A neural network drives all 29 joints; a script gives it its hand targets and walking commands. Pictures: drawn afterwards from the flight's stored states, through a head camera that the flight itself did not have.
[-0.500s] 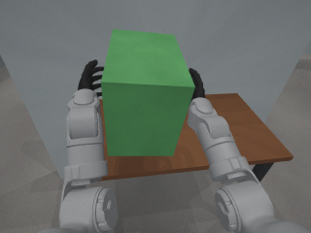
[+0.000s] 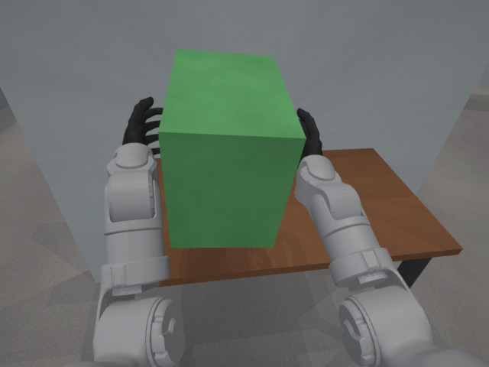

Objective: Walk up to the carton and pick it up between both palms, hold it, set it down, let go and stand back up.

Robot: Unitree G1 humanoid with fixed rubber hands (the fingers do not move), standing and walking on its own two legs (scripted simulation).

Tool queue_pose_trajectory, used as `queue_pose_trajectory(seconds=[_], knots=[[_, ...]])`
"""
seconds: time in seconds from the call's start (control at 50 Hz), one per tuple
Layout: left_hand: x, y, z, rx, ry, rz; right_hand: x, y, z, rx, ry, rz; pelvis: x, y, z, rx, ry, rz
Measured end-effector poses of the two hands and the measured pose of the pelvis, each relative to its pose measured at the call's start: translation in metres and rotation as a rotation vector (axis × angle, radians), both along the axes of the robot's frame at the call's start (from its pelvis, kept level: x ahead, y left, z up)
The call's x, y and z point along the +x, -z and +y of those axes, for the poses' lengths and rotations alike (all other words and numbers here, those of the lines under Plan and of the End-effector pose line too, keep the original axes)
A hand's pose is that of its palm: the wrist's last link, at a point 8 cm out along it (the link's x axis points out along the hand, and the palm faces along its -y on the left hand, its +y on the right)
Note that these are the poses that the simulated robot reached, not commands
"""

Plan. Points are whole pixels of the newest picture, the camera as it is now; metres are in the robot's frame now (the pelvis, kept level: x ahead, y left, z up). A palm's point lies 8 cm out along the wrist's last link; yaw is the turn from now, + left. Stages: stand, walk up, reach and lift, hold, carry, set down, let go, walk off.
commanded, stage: hold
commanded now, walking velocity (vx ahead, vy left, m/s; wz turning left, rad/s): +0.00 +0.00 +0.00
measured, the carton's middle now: (224, 147) +0.42 +0.01 +0.20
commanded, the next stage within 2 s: none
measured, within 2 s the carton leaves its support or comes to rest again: neither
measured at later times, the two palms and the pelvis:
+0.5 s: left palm (138, 148) +0.36 +0.14 +0.24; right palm (307, 158) +0.36 -0.12 +0.21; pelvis +0.00 +0.00 +0.00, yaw +0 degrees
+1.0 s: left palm (130, 145) +0.37 +0.15 +0.24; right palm (299, 150) +0.37 -0.11 +0.22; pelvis +0.00 +0.00 +0.00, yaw +1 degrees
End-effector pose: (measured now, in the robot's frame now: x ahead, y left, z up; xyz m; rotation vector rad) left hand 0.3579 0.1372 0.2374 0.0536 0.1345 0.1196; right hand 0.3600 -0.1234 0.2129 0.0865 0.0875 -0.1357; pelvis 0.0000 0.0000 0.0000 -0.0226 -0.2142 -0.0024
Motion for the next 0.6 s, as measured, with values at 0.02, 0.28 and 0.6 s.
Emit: queue_pose_trajectory(seconds=[0.02, 0.28, 0.6], knots=[[0.0001, 0.0, 0.0001, 0.0, 0.0, 0.001, 0.0, 0.0, 0.0001, -0.001, 0.0, 0.001, -0.0001, 0.0, 0.0, 0.0, 0.001, 0.0], [0.0009, -0.0007, 0.0007, 0.004, -0.002, 0.004, 0.0009, 0.0016, 0.001, 0.003, 0.0, 0.005, -0.002, -0.0001, -0.0001, 0.002, 0.0, 0.005], [-0.0009, -0.0037, 0.0004, -0.001, -0.001, -0.008, -0.0006, -0.003, 0.0005, 0.001, 0.0, -0.007, -0.0013, -0.0002, -0.0001, 0.001, 0.002, 0.005]])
